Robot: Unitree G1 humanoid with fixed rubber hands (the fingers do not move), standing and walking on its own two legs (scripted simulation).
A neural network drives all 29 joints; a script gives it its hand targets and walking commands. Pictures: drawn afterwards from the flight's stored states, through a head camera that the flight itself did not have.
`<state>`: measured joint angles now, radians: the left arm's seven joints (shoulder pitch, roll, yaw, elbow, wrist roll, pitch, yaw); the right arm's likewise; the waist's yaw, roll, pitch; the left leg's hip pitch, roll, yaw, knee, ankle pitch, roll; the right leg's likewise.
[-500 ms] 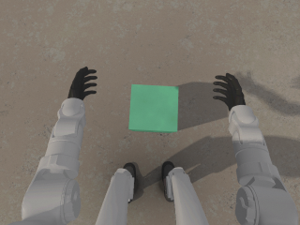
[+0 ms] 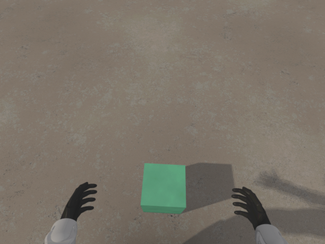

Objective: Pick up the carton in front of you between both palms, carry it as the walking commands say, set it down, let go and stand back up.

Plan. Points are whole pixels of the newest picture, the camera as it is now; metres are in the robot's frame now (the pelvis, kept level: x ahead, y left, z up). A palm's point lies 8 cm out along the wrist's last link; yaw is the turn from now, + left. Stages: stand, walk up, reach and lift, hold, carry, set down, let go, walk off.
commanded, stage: let go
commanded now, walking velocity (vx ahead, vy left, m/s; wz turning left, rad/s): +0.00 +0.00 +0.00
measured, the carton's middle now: (163, 189) +0.39 -0.02 -0.64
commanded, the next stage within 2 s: stand in 0.56 s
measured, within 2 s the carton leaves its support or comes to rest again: neither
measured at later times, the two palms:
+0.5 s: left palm (57, 239) +0.16 +0.24 -0.06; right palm (265, 239) +0.16 -0.23 -0.06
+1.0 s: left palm out of the picture +0.13 +0.29 -0.08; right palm out of the picture +0.14 -0.28 -0.08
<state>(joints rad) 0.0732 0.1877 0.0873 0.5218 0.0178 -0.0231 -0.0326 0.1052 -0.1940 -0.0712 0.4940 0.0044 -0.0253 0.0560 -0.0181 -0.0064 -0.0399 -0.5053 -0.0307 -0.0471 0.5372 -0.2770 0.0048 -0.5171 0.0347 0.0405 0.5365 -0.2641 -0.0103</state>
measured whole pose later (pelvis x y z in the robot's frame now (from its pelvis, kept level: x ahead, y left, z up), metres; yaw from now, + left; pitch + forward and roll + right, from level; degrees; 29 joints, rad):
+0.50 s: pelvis -0.01 +0.01 +0.01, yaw +0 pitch -7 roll +0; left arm 0.21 0.21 0.04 0.42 0.02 0.15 -0.07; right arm 0.21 -0.21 -0.05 0.42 -0.02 0.16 0.08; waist 0.00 0.00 0.14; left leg -0.05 -0.03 -0.04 0.45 -0.28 0.02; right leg -0.06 0.03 0.05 0.45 -0.27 -0.01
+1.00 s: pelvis +0.01 +0.00 +0.01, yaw +0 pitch -1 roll +0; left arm 0.19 0.34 0.04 0.76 0.04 0.00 0.02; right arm 0.18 -0.34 -0.03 0.75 -0.04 0.01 -0.02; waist 0.00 0.01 0.00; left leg -0.17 -0.03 -0.05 0.48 -0.31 0.01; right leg -0.17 0.03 0.04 0.47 -0.29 -0.01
